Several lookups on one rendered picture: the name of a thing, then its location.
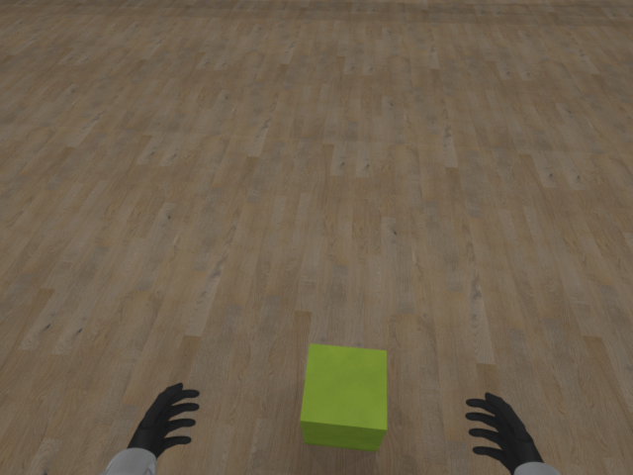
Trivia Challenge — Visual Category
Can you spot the carton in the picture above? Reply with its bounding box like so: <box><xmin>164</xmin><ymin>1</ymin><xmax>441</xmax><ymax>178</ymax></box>
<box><xmin>300</xmin><ymin>343</ymin><xmax>387</xmax><ymax>452</ymax></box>

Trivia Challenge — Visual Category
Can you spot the left robot hand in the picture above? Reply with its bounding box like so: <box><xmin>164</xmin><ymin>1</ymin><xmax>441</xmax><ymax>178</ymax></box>
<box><xmin>127</xmin><ymin>383</ymin><xmax>200</xmax><ymax>460</ymax></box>

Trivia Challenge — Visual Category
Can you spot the right robot hand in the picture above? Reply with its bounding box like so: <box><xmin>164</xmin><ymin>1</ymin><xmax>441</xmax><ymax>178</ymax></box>
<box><xmin>465</xmin><ymin>393</ymin><xmax>544</xmax><ymax>475</ymax></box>

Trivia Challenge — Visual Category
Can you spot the robot left forearm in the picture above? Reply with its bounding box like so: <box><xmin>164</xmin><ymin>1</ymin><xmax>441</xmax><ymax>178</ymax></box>
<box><xmin>100</xmin><ymin>447</ymin><xmax>157</xmax><ymax>475</ymax></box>

